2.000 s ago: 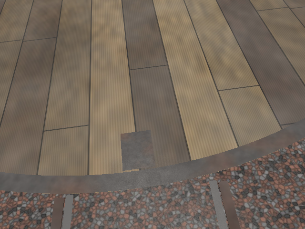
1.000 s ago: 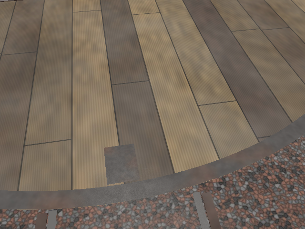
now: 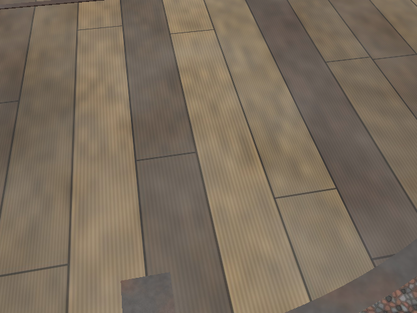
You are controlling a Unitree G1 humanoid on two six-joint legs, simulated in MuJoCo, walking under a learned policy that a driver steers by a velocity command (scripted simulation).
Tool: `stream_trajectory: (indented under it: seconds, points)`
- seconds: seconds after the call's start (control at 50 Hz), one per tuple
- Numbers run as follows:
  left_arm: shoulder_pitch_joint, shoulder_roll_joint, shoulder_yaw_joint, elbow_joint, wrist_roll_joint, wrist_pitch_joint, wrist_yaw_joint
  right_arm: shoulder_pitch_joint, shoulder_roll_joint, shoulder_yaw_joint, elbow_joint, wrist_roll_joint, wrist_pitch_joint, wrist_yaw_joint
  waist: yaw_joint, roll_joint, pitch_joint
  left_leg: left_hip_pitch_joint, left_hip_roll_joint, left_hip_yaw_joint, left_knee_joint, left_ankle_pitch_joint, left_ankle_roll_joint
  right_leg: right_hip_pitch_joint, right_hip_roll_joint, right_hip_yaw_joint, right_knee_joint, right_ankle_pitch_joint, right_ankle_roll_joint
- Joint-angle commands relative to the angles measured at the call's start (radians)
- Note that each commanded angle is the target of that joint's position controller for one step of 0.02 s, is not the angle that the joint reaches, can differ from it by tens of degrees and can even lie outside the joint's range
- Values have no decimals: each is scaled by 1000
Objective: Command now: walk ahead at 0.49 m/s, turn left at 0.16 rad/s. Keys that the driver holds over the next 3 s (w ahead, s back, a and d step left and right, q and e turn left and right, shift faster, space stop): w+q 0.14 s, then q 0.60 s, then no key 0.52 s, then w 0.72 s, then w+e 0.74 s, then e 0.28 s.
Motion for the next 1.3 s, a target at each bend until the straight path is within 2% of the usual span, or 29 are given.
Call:
stream_trajectory:
  seconds: [0.02, 0.08, 0.14, 0.24, 0.28, 0.34, 0.36, 0.38, 0.4, 0.44, 0.48, 0.54, 0.64, 0.76, 0.78, 0.8, 0.82, 0.84, 0.86, 0.9, 0.96, 1.02, 1.1, 1.16, 1.18, 1.22, 1.24, 1.26, 1.3]
  points:
    - [80, 30, 11, -35, 15, 17, -11, 92, -49, 2, 0, 3, -30, -6, 36, 43, -6, 45, 280, -344, -283, 143, 125, -108, -64, 22, -62, 37, 28]
    - [-64, 50, 13, -99, 13, 30, -15, 145, -91, -4, 1, 8, -28, -10, 19, 49, 27, 51, 255, -315, -315, 159, 129, -199, -74, -8, -201, 131, 74]
    - [-214, 57, 12, -158, 3, 31, -16, 205, -86, -2, 0, 9, -21, -9, -24, 59, 41, 98, 230, -306, -304, 236, 105, -242, -59, -25, -374, 239, 105]
    - [-322, 49, 1, -211, -17, 27, 2, 287, -98, -5, -1, -1, -2, -20, -68, 107, -14, 201, 197, -267, -109, 707, 47, -180, 31, -52, -514, 283, 102]
    - [-327, 64, 1, -227, -20, 20, 11, 282, -101, -9, -13, -9, 11, -27, -68, 131, -28, 231, 192, -294, -41, 736, 38, -140, 54, -36, -569, 251, 88]
    - [-108, 130, 22, -174, -18, -6, 30, 185, -130, -25, -58, 0, 10, -30, 39, 117, -98, 193, 150, -321, 194, 707, -18, 149, 66, -9, -789, 333, 48]
    - [13, 183, 36, -159, 5, -25, 38, 166, -103, -19, -94, 23, 2, -26, 80, 57, -198, 52, 109, -313, 393, 468, -42, 393, -78, 82, -784, 598, 13]
    - [64, 262, 47, -182, 24, -24, 37, 265, -12, -7, -129, 51, 5, -40, 35, -164, -365, -170, -29, -196, 699, -396, -63, 669, -426, 340, -643, 1226, -77]
    - [40, 252, 53, -201, -12, -2, 24, 377, -80, -25, -111, 52, 28, -57, 6, -190, -506, -218, -28, -188, 877, -527, -63, 670, -505, 479, -658, 1239, -192]
    - [-119, 97, 15, -250, -20, 18, 31, 238, -107, -40, -108, 0, 63, -44, -16, -34, -268, -275, 53, -180, 885, -364, -93, 398, -359, 302, -784, 792, -159]
    - [-145, 89, 8, -242, -12, 26, 51, 173, -84, -45, -134, -17, 90, -17, -39, -89, -146, -258, 91, -168, 821, -295, -128, 235, -268, 154, -860, 655, -124]
    - [-110, 118, 17, -231, -5, 20, 50, 183, -60, -43, -150, -14, 120, -6, -58, -88, -157, -215, 76, -143, 801, -257, -140, 174, -257, 65, -876, 682, -141]
    - [-134, 150, 30, -252, 4, 38, 42, 42, -74, -33, -230, -16, 155, 18, -43, -124, -132, -200, 120, -110, 577, -187, -131, 112, -267, -7, -939, 271, -132]
    - [-100, 224, 57, -258, 4, 71, 27, -33, -100, -25, -304, -5, 149, 37, -5, -125, -129, -42, 104, -45, 292, -232, -91, 104, -311, -38, -897, 74, -90]
    - [-104, 231, 60, -257, -2, 78, 25, 1, -94, -23, -300, -7, 140, 35, -25, -103, -127, 30, 91, -37, 186, -186, -75, 79, -302, -58, -853, 82, -63]
    - [-76, 224, 61, -245, -1, 88, 20, 47, -101, -24, -285, -8, 128, 29, -37, -58, -124, 118, 77, -60, 63, -129, -59, 30, -281, -89, -786, 86, -13]
    - [-24, 172, 53, -235, 2, 100, 8, 65, -146, -31, -284, -15, 111, 18, -33, 125, -100, 158, 202, -261, -152, -138, -34, -44, -195, -182, -596, -28, 64]
    - [-27, 84, 28, -297, -9, 109, 12, 21, -287, -56, -331, -11, 106, 10, -13, 374, -51, 130, 489, -644, -244, 9, 76, -259, -11, -215, -423, -336, 136]
    - [-125, 146, 39, -299, 0, 126, 23, 72, -262, -59, -306, -26, 103, -6, -76, 213, -29, 11, 482, -555, -213, 135, 143, -182, -31, -56, -264, -287, 125]
    - [-76, 129, 38, -272, -25, 131, 14, -53, -166, -25, -309, -18, 97, -15, 19, 171, -21, -16, 335, -364, -196, 154, 88, -127, -29, -8, -234, -124, 106]
    - [-6, 157, 51, -221, -2, 123, 9, -89, -109, -3, -324, -1, 80, -21, 33, 137, -110, 99, 278, -270, -145, 400, 75, -88, -3, -22, -181, -58, 100]
    - [-33, 113, 36, -223, -14, 132, 9, -46, -105, 4, -297, -1, 70, -25, 11, 116, -110, 159, 293, -274, -137, 384, 79, -60, -10, -6, -303, -67, 113]
    - [-55, 105, 24, -223, -18, 135, 24, -18, -120, 5, -264, -11, 74, -29, -25, 152, -83, 143, 299, -310, -121, 306, 93, 45, 13, -20, -506, -126, 98]
    - [-8, 93, 18, -199, -27, 122, 39, -36, -123, 8, -242, -5, 75, -33, 2, 122, -89, 118, 288, -332, -83, 311, 75, 161, 30, -29, -717, -34, 80]
    - [24, 85, 12, -183, -22, 111, 42, -51, -119, 10, -236, 2, 74, -35, 26, 96, -96, 74, 275, -326, -69, 286, 41, 258, 14, -15, -846, 123, 73]
    - [33, 165, 18, -178, 1, 83, 46, -5, -71, 20, -231, 3, 65, -29, -27, -34, -119, -14, 178, -264, -28, 96, -37, 381, -160, 159, -880, 348, 44]
    - [-50, 162, 17, -173, -22, 80, 36, 4, -51, 23, -205, 7, 72, -26, -56, -131, -58, 57, 113, -214, -91, 8, -54, 223, -168, 172, -878, 312, 9]
    - [-76, 113, 5, -180, -21, 74, 27, -6, -80, 19, -179, 0, 75, -27, -37, -101, -39, 116, 124, -223, -95, 33, -63, 179, -142, 155, -902, 229, 23]
    - [-23, 129, 12, -145, -15, 73, 24, -9, -104, 8, -150, 1, 75, -25, -9, -96, -46, 135, 101, -200, -44, -79, -44, 179, -77, 118, -932, -89, 31]
Next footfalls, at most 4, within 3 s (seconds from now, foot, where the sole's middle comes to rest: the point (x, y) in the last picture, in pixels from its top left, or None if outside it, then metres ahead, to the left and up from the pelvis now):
0.36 right None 0.38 -0.09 -0.77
0.82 left None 0.23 0.10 -0.77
1.20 right None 0.30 -0.09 -0.77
1.98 right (181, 268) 0.62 0.12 -0.77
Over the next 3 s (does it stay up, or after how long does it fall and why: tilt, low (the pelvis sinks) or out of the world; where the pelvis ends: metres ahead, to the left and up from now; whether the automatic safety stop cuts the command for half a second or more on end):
stays up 0.91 0.29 -0.01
